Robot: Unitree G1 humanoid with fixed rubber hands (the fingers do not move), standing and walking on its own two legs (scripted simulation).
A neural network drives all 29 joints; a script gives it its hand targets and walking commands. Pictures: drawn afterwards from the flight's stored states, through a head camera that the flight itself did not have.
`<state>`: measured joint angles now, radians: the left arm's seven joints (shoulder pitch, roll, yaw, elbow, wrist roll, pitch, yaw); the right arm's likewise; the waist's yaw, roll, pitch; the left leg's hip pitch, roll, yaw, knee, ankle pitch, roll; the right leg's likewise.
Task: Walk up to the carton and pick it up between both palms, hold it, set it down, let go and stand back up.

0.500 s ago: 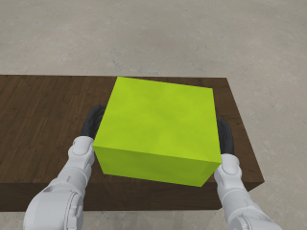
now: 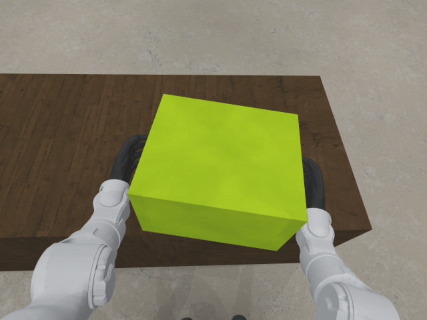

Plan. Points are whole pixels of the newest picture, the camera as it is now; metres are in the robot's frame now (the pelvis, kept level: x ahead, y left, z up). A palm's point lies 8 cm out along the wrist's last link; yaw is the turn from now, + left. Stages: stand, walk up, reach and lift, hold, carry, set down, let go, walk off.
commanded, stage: set down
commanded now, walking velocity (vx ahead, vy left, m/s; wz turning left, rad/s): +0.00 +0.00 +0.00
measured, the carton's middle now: (220, 172) +0.42 -0.03 -0.04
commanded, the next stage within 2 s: none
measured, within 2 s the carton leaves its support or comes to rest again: rests again in 1.46 s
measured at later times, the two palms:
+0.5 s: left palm (133, 184) +0.42 +0.16 -0.08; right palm (305, 210) +0.34 -0.21 -0.09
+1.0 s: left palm (134, 177) +0.44 +0.16 -0.08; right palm (302, 207) +0.35 -0.21 -0.09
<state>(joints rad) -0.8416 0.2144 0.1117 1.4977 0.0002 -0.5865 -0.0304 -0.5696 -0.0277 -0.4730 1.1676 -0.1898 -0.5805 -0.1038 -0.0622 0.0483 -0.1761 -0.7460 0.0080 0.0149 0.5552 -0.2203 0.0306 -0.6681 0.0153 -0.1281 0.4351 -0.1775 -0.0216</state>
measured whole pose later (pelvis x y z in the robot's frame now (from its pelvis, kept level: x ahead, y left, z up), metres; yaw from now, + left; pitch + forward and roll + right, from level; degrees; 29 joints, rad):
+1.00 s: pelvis -0.04 +0.02 -0.05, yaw -3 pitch +37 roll -6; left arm -1.13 0.27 0.00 1.73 -0.08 -0.68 -0.01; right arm -0.83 -0.09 -0.61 1.38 -0.19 -0.67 -0.06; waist -0.10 0.06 -0.24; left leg -1.23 0.02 0.02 0.88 -0.29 0.06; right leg -1.15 0.00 -0.13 0.76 -0.24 0.00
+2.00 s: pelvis -0.04 +0.02 -0.08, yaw -3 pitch +37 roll -6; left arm -1.14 0.34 -0.12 1.56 -0.23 -0.42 -0.04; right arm -0.97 -0.14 -0.25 1.42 0.15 -0.43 -0.10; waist -0.14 0.07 -0.35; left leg -1.34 0.02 0.01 1.08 -0.38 0.06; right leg -1.27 0.00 -0.13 0.98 -0.35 -0.01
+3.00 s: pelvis -0.06 +0.02 -0.08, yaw -2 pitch +26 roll -5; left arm -0.88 0.44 -0.21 1.26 -0.35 -0.25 -0.07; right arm -0.73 -0.20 -0.12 1.16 0.32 -0.29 -0.11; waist -0.12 0.04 -0.29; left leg -1.17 0.02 0.02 1.11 -0.40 0.06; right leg -1.11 -0.01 -0.12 1.02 -0.37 -0.01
